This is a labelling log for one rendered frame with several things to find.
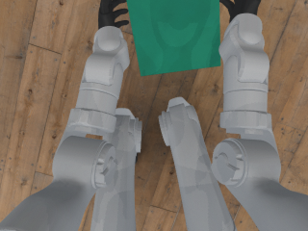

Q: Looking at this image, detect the left robot upper arm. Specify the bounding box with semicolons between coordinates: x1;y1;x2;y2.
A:
0;136;116;231

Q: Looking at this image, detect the robot right shin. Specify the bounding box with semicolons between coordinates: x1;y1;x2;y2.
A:
167;96;202;132

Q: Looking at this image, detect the carton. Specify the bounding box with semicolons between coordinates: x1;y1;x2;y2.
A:
126;0;221;76

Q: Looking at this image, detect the right robot hand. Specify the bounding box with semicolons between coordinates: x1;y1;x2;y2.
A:
219;0;261;23

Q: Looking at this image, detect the left robot hand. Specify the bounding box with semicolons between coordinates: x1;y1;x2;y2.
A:
98;0;129;29

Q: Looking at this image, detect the right robot upper arm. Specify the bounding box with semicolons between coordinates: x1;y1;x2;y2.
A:
211;138;308;231

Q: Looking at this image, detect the left robot thigh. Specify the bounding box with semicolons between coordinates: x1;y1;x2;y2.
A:
90;115;142;231

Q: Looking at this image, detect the robot left forearm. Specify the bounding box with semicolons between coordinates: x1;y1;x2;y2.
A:
52;26;130;175

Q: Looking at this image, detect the robot right forearm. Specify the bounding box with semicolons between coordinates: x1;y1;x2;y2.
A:
218;13;279;156

